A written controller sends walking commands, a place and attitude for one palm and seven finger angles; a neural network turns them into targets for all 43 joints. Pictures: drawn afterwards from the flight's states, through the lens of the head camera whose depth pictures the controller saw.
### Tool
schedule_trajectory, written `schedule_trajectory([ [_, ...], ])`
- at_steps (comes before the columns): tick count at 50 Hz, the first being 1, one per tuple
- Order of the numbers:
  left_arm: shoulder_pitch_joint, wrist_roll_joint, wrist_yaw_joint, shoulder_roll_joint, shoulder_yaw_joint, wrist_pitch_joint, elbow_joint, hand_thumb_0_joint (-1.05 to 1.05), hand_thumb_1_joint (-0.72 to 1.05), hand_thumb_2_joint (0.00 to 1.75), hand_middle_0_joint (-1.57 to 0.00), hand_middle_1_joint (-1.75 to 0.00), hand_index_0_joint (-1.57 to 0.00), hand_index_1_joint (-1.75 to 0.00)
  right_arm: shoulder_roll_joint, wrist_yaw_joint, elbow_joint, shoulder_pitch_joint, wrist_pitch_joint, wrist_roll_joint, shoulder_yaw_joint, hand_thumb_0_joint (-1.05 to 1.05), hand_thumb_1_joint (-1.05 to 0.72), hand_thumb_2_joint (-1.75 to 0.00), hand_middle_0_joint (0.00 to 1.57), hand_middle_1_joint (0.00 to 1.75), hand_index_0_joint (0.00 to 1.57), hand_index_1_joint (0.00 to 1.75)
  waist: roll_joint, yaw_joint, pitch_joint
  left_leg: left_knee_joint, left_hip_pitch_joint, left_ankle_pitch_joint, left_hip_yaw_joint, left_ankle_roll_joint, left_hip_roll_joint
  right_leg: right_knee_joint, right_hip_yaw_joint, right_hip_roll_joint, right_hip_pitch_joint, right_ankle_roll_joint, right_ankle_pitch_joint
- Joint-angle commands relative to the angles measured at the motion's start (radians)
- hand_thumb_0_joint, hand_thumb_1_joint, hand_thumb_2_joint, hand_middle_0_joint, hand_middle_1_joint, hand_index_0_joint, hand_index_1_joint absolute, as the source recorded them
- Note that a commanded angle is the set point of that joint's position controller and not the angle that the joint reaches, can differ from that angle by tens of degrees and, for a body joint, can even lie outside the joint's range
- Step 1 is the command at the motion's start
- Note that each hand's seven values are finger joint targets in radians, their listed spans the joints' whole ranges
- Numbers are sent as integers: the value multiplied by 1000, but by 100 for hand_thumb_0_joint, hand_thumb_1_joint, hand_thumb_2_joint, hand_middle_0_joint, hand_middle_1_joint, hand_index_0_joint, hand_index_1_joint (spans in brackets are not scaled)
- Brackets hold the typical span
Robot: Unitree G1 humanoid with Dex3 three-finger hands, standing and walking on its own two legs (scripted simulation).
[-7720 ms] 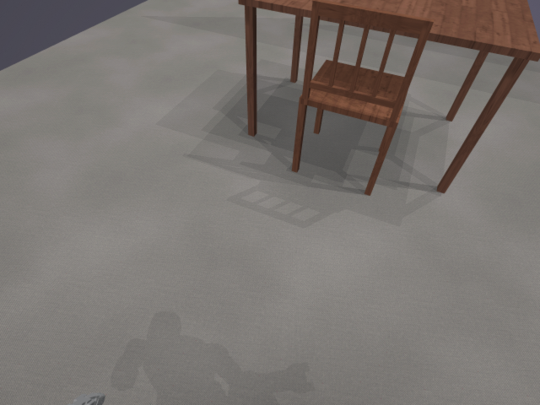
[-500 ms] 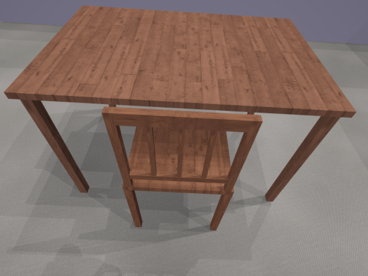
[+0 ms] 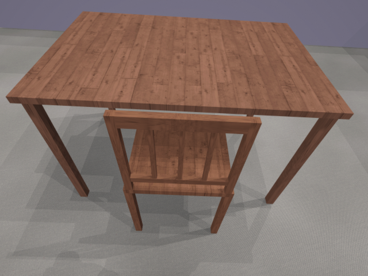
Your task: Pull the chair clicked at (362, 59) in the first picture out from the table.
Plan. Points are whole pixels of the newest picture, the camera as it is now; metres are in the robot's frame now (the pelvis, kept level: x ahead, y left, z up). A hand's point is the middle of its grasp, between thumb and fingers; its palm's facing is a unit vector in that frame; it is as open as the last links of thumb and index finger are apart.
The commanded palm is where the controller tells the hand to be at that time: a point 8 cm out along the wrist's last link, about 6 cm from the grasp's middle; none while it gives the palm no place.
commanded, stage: shuffle to correct the standing spot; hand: left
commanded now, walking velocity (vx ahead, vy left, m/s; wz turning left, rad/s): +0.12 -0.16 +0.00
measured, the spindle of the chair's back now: (180, 156) +0.49 +0.04 -0.10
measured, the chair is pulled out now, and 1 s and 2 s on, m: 0.00 0.00 0.00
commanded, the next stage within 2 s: come to a stop and stand still in 0.18 s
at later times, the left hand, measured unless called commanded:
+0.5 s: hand out of the picture +0.00 +0.08 -0.19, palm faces +0.07 -0.99 -0.13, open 7.4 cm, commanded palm none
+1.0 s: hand out of the picture +0.06 +0.17 -0.18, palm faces +0.04 -0.96 -0.26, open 7.4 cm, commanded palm none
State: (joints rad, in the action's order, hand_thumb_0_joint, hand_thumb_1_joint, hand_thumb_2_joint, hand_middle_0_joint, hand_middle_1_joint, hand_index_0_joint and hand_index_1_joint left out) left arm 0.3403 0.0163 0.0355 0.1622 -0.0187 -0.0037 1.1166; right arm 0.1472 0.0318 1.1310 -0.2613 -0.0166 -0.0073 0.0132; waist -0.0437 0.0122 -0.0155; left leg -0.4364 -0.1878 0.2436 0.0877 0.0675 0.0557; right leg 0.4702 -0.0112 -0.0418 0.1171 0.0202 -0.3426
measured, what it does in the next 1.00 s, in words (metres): stands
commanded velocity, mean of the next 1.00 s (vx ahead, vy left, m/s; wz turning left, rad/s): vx -0.01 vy -0.01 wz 0.03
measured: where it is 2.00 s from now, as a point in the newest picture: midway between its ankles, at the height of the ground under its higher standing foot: outside the picture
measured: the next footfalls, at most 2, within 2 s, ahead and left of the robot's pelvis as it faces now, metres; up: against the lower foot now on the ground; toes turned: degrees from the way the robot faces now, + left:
none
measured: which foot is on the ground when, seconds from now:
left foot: down 0.00-1.00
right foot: down 0.00-1.00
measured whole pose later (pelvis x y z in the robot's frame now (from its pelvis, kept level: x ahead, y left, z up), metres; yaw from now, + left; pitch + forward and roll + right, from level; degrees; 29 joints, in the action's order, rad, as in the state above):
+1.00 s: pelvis +0.00 -0.03 -0.02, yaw +0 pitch -1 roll +0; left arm 0.27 0.01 0.05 0.21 0.01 -0.01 0.91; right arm 0.18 0.02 0.93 -0.24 0.02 -0.02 -0.01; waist 0.00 0.00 -0.04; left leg -0.66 -0.32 0.32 0.05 0.06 0.03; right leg 0.64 0.07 0.00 0.18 -0.03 -0.44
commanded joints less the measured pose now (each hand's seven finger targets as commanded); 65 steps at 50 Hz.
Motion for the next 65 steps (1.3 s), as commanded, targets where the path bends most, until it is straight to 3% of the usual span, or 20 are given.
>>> schedule_trajectory([
  [1,83,16,-6,62,19,-2,-22,0,90,90,-20,-30,-20,-30,161,7,-24,-73,-3,-6,-41,0,-90,-90,20,30,20,30,117,-15,-111,223,1,246,-292,45,-256,43,48,5,206,-38,-60],
  [6,102,19,-18,47,32,-5,-35,0,90,90,-20,-30,-20,-30,162,14,-33,-99,-6,-13,-53,0,-90,-90,20,30,20,30,104,-8,-62,151,-34,130,-289,83,-297,76,58,7,190,-53,-50],
  [9,151,13,-14,64,38,14,-17,0,90,90,-20,-30,-20,-30,102,11,-41,-69,-12,-8,-41,0,-90,-90,20,30,20,30,-18,17,-82,-3,-173,27,-151,23,-181,-77,-14,-42,28,-76,63],
  [11,209,11,0,105,51,25,2,0,90,90,-20,-30,-20,-30,56,9,-61,-39,-17,-8,-30,0,-90,-90,20,30,20,30,-199,26,-57,-228,-274,78,8,-25,-70,-137,-153,-178,-80,-150,354],
  [14,206,17,8,97,47,28,3,0,90,90,-20,-30,-20,-30,29,13,-61,4,-18,-6,-30,0,-90,-90,20,30,20,30,-107,28,-82,-403,-336,315,10,-30,-81,-97,-156,-238,-99,-263,752],
  [16,157,16,13,85,39,32,-1,0,90,90,-20,-30,-20,-30,12,13,-45,-14,-19,-3,-19,0,-90,-90,20,30,20,30,-26,-3,-66,-258,-240,243,-1,-36,-85,-30,-96,-206,-78,-236,915],
  [18,84,-7,12,82,29,39,-12,0,90,90,-20,-30,-20,-30,18,16,8,-131,-23,-4,-10,0,-90,-90,20,30,20,30,26,-62,16,8,47,-204,-25,-33,-79,113,3,-107,12,-124,916],
  [20,107,-11,18,33,25,40,-23,0,90,90,-20,-30,-20,-30,82,25,14,-144,-24,-1,-17,0,-90,-90,20,30,20,30,73,-26,30,-64,118,-622,-124,39,-219,65,25,-43,87,-29,491],
  [22,129,-4,26,35,22,26,-4,0,90,90,-20,-30,-20,-30,69,28,-6,-53,-17,10,-9,0,-90,-90,20,30,20,30,133,6,-60,-67,48,-618,-134,27,-205,-58,-1,-58,69,-22,386],
  [27,140,-2,36,114,50,27,-34,0,90,90,-20,-30,-20,-30,91,26,-78,-27,10,10,-33,0,-90,-90,20,30,20,30,3,3,45,-116,29,-476,-63,-26,-147,23,-25,-146,-43,-35,954],
  [36,83,6,29,104,48,11,-123,0,90,90,-20,-30,-20,-30,103,10,-148,17,23,1,-39,0,-90,-90,20,30,20,30,0,5,22,-72,39,-411,-106,-22,-162,-24,-35,-124,39,-60,578],
  [37,108,13,58,111,43,42,-127,0,90,90,-20,-30,-20,-30,148,3,-225,83,9,2,-51,0,-90,-90,20,30,20,30,26,-1,-69,-290,-24,-330,-27,-40,-140,-62,-132,-131,152,17,995],
  [38,64,14,46,161,58,51,-178,0,90,90,-20,-30,-20,-30,90,-11,-238,29,17,-5,-48,0,-90,-90,20,30,20,30,-67,-25,-29,-325,-191,68,-57,-24,-92,-18,-139,-193,3,-22,1087],
  [40,42,15,37,155,57,62,-217,0,90,90,-20,-30,-20,-30,91,-16,-264,27,23,-7,-50,0,-90,-90,20,30,20,30,-130,-34,64,-350,-214,168,-51,-21,-70,36,-85,-207,-76,-112,1219],
  [43,-7,4,32,180,59,55,-264,0,90,90,-20,-30,-20,-30,97,-13,-259,-42,14,-8,-50,0,-90,-90,20,30,20,30,-64,-64,113,-164,-75,17,-25,-16,-34,148,-44,-159,-53,-146,1085],
  [46,11,-5,27,128,55,19,-282,0,90,90,-20,-30,-20,-30,159,-8,-255,-47,15,-18,-50,0,-90,-90,20,30,20,30,103,-24,24,-79,-31,-310,-237,68,-207,170,23,-22,144,-73,289],
  [48,35,-2,20,120,48,4,-256,0,90,90,-20,-30,-20,-30,160,-9,-271,36,15,-12,-38,0,-90,-90,20,30,20,30,169,23,-70,17,-198,-153,-325,96,-228,100,32,17,99,-63,-53],
  [52,-18,1,12,150,45,13,-242,0,90,90,-20,-30,-20,-30,137,-20,-254,8,18,-13,-36,0,-90,-90,20,30,20,30,6,-18,-84,-33,-152,111,-173,-5,-106,-91,-96,-84,179,-120,-146],
  [58,16,1,7,128,40,4,-216,0,90,90,-20,-30,-20,-30,157,-17,-210,-39,1,-11,-31,0,-90,-90,20,30,20,30,100,-1,-38,165,-143,210,-321,33,-184,4,13,-3,118,-68,-73],
  [65,63,1,6,107,28,16,-148,0,90,90,-20,-30,-20,-30,135,-11,-153,-49,-11,-1,-24,0,-90,-90,20,30,20,30,66,3,-22,141,-93,71,-256,19,-162,-69,-8,-38,83,-65,25],
])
